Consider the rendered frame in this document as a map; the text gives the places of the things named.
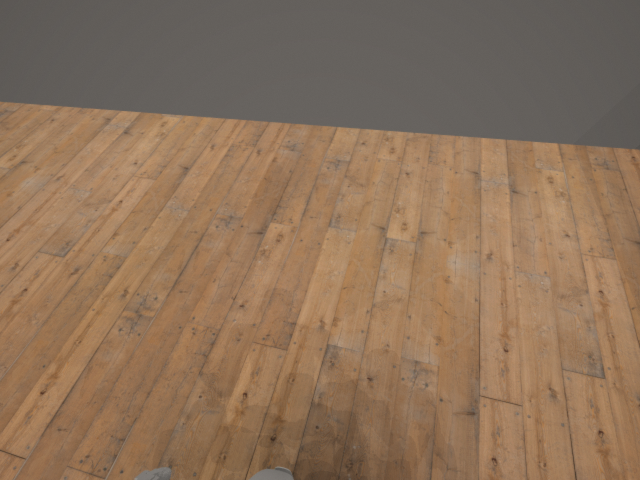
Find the left robot shin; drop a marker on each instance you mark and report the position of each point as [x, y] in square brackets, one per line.
[284, 470]

